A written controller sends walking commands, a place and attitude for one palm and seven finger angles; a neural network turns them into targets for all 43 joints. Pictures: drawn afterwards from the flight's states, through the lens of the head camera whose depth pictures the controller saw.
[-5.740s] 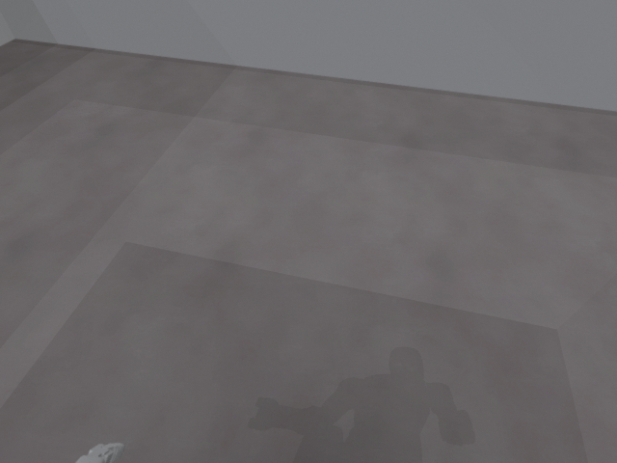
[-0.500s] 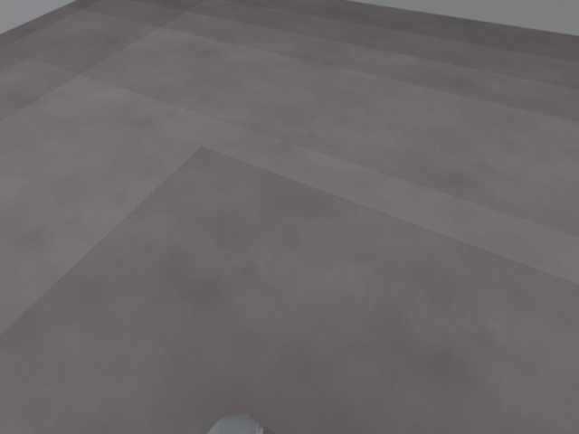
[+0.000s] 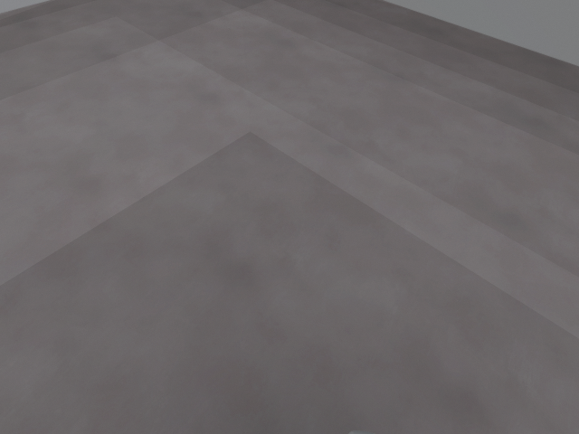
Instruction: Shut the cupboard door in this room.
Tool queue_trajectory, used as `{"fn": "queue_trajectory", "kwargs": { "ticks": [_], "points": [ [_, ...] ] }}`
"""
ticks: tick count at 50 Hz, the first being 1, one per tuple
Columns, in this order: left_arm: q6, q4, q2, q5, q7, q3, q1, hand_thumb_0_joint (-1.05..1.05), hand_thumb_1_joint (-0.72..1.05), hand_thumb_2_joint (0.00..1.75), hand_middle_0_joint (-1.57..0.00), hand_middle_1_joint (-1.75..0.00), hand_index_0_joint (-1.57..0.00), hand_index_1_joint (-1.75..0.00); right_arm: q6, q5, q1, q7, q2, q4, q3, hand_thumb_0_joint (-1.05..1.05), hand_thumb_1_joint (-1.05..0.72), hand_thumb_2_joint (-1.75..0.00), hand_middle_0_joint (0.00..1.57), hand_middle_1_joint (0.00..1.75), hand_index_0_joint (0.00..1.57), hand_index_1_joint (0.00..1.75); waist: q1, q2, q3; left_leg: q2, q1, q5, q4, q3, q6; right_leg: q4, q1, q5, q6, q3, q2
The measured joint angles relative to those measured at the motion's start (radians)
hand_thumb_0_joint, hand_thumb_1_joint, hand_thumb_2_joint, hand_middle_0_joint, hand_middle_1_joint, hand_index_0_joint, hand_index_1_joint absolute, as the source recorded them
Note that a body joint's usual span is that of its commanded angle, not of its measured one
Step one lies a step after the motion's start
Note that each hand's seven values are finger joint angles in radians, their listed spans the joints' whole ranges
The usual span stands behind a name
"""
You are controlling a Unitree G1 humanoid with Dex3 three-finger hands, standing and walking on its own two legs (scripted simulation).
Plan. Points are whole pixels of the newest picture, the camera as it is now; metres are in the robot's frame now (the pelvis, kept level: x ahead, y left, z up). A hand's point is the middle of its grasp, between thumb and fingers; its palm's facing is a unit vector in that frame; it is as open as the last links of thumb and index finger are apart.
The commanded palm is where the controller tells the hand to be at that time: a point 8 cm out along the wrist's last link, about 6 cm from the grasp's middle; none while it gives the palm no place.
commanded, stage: turn or walk to find it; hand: left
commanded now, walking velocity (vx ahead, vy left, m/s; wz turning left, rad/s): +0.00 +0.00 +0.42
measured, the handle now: out of the picture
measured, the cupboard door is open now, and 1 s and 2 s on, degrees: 86 86 86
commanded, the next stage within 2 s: none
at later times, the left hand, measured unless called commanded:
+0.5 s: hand out of the picture -0.03 +0.17 -0.17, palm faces +0.26 -0.93 -0.24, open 7.4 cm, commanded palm none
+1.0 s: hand out of the picture -0.05 +0.21 -0.16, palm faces +0.43 -0.86 -0.27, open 7.4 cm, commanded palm none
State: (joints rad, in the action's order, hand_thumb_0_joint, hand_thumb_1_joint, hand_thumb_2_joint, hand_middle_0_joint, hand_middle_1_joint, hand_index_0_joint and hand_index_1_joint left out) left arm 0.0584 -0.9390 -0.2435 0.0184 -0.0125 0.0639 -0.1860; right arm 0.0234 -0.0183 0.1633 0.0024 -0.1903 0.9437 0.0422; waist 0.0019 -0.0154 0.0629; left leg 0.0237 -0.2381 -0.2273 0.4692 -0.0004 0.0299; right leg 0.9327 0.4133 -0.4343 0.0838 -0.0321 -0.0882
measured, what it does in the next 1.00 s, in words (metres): steps on the spot, turning left: right foot, then left foot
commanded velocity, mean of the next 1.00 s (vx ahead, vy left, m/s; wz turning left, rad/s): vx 0.00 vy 0.00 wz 0.42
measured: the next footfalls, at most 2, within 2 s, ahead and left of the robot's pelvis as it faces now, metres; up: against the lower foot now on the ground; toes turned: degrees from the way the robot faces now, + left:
right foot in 0.12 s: +0.04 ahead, -0.14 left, +0.00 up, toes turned -1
left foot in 0.56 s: -0.03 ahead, +0.11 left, +0.00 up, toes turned +21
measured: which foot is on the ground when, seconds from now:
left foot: down 0.00-0.14, up 0.16-0.54, down 0.56-1.00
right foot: up 0.00-0.10, down 0.12-0.58, up 0.60-1.00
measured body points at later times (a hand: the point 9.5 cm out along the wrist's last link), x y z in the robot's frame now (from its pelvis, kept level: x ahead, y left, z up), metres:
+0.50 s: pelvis -0.03 -0.03 +0.00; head +0.00 -0.02 +0.45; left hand -0.04 +0.22 -0.15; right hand +0.09 -0.27 -0.15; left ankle -0.07 +0.11 -0.70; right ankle +0.00 -0.13 -0.74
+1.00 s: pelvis -0.05 -0.02 +0.00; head -0.02 -0.02 +0.45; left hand -0.07 +0.25 -0.13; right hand +0.10 -0.22 -0.16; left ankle -0.07 +0.10 -0.74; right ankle -0.01 -0.14 -0.72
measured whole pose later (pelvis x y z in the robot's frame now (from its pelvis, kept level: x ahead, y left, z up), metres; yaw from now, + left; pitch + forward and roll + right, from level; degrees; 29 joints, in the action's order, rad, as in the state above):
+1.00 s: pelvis -0.05 -0.02 +0.00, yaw +25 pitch +1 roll +1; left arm 0.04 -0.92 -0.21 0.01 -0.02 0.05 -0.16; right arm 0.04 -0.02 0.21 0.00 -0.20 0.96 0.06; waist -0.03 0.02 0.05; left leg 0.05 -0.30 -0.19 0.48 -0.06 0.02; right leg 0.71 0.32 -0.40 0.07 -0.03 -0.05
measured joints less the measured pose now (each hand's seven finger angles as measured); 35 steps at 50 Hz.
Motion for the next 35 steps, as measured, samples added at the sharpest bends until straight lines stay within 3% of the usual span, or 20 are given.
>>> {"fn": "queue_trajectory", "kwargs": {
  "ticks": [4, 6, 7, 10, 13, 15, 19, 25, 28, 29, 30, 32, 35],
  "points": [
    [-0.011, 0.024, 0.022, -0.004, -0.001, -0.009, 0.022, 0.0, 0.91, 0.9, -0.2, -0.3, -0.2, -0.3, 0.012, -0.004, 0.021, 0.003, -0.007, 0.004, 0.01, 0.0, -0.9, -0.9, 0.21, 0.3, 0.21, 0.3, -0.019, 0.024, -0.005, 0.009, -0.025, 0.0, 0.025, -0.032, -0.017, -0.17, -0.066, 0.021, -0.01, -0.005, 0.026],
    [-0.026, 0.039, 0.031, -0.005, -0.001, -0.015, 0.023, 0.0, 0.91, 0.9, -0.2, -0.3, -0.2, -0.3, 0.018, -0.001, 0.037, 0.005, -0.013, 0.007, 0.016, 0.0, -0.9, -0.9, 0.21, 0.3, 0.21, 0.3, -0.022, 0.031, -0.012, 0.018, -0.051, -0.012, 0.063, -0.047, -0.031, -0.321, -0.129, 0.109, -0.016, -0.015, 0.034],
    [-0.036, 0.042, 0.041, 0.0, -0.003, -0.018, 0.023, 0.0, 0.91, 0.9, -0.2, -0.3, -0.2, -0.3, 0.021, 0.003, 0.043, 0.006, -0.022, 0.009, 0.021, 0.0, -0.9, -0.9, 0.21, 0.3, 0.21, 0.3, -0.022, 0.048, -0.011, 0.013, -0.072, -0.029, 0.101, -0.057, -0.033, -0.347, -0.139, 0.132, -0.054, -0.028, 0.044],
    [-0.047, 0.052, 0.068, 0.006, -0.005, -0.03, 0.012, 0.0, 0.91, 0.89, -0.2, -0.3, -0.2, -0.3, 0.044, 0.002, 0.058, 0.008, -0.042, 0.022, 0.039, 0.01, -0.91, -0.9, 0.2, 0.3, 0.2, 0.3, -0.025, 0.068, -0.011, 0.025, -0.167, -0.212, 0.377, -0.062, -0.044, -0.332, -0.145, 0.117, -0.106, -0.066, 0.034],
    [-0.047, 0.046, 0.083, 0.006, -0.007, -0.036, -0.008, 0.0, 0.9, 0.89, -0.2, -0.3, -0.2, -0.3, 0.054, -0.002, 0.063, 0.015, -0.058, 0.036, 0.048, 0.01, -0.91, -0.9, 0.2, 0.29, 0.2, 0.3, -0.024, 0.07, -0.008, 0.009, -0.236, -0.186, 0.615, -0.04, -0.061, -0.374, -0.175, 0.133, -0.108, -0.091, 0.02],
    [-0.046, 0.035, 0.088, 0.008, -0.008, -0.037, -0.018, 0.0, 0.9, 0.89, -0.2, -0.3, -0.2, -0.3, 0.055, -0.002, 0.066, 0.018, -0.064, 0.042, 0.051, 0.01, -0.91, -0.9, 0.2, 0.29, 0.2, 0.3, -0.026, 0.064, -0.004, -0.011, -0.249, -0.158, 0.672, -0.029, -0.074, -0.397, -0.188, 0.146, -0.108, -0.108, 0.011],
    [-0.047, 0.016, 0.086, 0.011, -0.008, -0.037, -0.034, 0.0, 0.9, 0.89, -0.2, -0.3, -0.2, -0.3, 0.059, 0.0, 0.066, 0.019, -0.063, 0.052, 0.049, 0.01, -0.91, -0.9, 0.2, 0.29, 0.2, 0.3, -0.022, 0.043, 0.003, -0.044, -0.216, -0.172, 0.609, -0.012, -0.094, -0.417, -0.2, 0.155, -0.105, -0.143, -0.011],
    [-0.045, -0.009, 0.055, 0.018, -0.005, -0.024, -0.055, 0.0, 0.9, 0.89, -0.2, -0.3, -0.2, -0.3, 0.053, 0.009, 0.03, 0.015, -0.051, 0.056, 0.032, 0.01, -0.91, -0.9, 0.2, 0.29, 0.2, 0.3, 0.008, 0.005, 0.019, -0.058, -0.108, -0.224, 0.348, 0.04, -0.089, -0.382, -0.183, 0.144, -0.084, -0.189, -0.049],
    [-0.035, -0.023, 0.03, 0.012, -0.004, -0.013, -0.07, 0.0, 0.9, 0.89, -0.2, -0.3, -0.2, -0.3, 0.033, 0.01, 0.013, 0.016, -0.046, 0.036, 0.023, 0.01, -0.91, -0.9, 0.2, 0.29, 0.2, 0.3, 0.013, -0.007, 0.016, -0.055, -0.025, -0.112, 0.144, 0.072, -0.074, -0.317, -0.155, 0.116, -0.06, -0.215, -0.071],
    [-0.027, -0.027, 0.017, 0.008, -0.003, -0.008, -0.073, 0.0, 0.9, 0.89, -0.2, -0.3, -0.2, -0.3, 0.024, 0.008, 0.005, 0.016, -0.04, 0.031, 0.022, 0.01, -0.91, -0.9, 0.2, 0.29, 0.2, 0.3, 0.014, -0.021, 0.016, -0.043, -0.023, -0.081, 0.124, 0.077, -0.028, -0.272, -0.133, 0.1, -0.051, -0.207, -0.086],
    [-0.016, -0.032, 0.004, 0.006, -0.005, -0.002, -0.073, 0.0, 0.9, 0.89, -0.2, -0.3, -0.2, -0.3, 0.018, 0.006, -0.004, 0.016, -0.031, 0.025, 0.019, 0.01, -0.91, -0.9, 0.2, 0.29, 0.2, 0.3, 0.021, -0.038, 0.019, -0.034, -0.03, -0.083, 0.14, 0.082, -0.006, -0.204, -0.104, 0.029, -0.041, -0.172, -0.088],
    [0.01, -0.047, -0.012, 0.006, -0.009, 0.004, -0.071, 0.0, 0.91, 0.89, -0.2, -0.3, -0.2, -0.3, 0.007, 0.003, -0.013, 0.011, -0.017, 0.015, 0.012, 0.01, -0.91, -0.9, 0.2, 0.29, 0.2, 0.3, 0.024, -0.046, 0.015, -0.03, -0.032, -0.093, 0.143, 0.08, 0.006, -0.045, -0.04, -0.056, -0.028, -0.097, -0.061],
    [0.019, -0.058, -0.022, 0.007, -0.002, 0.012, -0.056, 0.01, 0.91, 0.89, -0.2, -0.3, -0.2, -0.3, 0.002, 0.002, -0.013, 0.0, -0.004, 0.007, 0.001, 0.0, -0.91, -0.9, 0.2, 0.29, 0.2, 0.3, 0.021, -0.037, 0.007, -0.022, -0.015, -0.056, 0.081, 0.058, 0.006, 0.113, 0.024, -0.004, -0.019, -0.04, -0.033]
  ]
}}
